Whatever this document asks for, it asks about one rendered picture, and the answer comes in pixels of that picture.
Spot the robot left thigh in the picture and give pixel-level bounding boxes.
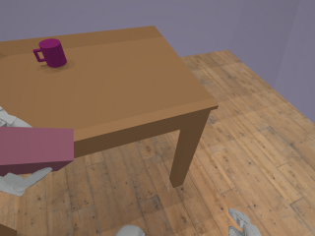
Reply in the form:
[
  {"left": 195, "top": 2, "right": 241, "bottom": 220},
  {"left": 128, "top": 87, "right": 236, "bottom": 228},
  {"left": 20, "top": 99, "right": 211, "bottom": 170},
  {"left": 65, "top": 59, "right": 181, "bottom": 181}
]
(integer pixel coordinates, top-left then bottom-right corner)
[{"left": 115, "top": 225, "right": 145, "bottom": 236}]

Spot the table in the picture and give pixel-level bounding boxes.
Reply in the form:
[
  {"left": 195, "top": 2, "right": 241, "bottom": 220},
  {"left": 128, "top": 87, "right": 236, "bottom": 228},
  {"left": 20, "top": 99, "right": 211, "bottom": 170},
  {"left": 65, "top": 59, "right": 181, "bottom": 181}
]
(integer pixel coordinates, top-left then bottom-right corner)
[{"left": 0, "top": 26, "right": 219, "bottom": 236}]

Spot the robot right hand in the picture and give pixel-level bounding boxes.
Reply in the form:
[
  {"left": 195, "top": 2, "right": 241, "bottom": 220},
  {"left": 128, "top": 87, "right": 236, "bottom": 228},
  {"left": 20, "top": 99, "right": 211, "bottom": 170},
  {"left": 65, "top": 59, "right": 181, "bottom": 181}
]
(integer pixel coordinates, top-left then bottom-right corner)
[{"left": 228, "top": 207, "right": 261, "bottom": 236}]

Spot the robot left hand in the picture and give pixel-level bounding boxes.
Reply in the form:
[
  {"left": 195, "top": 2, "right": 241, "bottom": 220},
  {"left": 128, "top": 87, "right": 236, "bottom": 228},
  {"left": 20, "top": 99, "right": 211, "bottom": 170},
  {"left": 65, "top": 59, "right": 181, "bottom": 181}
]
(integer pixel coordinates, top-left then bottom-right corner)
[{"left": 0, "top": 106, "right": 52, "bottom": 197}]

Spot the sponge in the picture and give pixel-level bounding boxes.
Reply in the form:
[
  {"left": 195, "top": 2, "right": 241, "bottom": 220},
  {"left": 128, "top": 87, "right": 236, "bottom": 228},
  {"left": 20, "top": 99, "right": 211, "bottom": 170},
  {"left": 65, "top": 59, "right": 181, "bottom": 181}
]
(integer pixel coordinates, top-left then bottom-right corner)
[{"left": 0, "top": 126, "right": 74, "bottom": 176}]

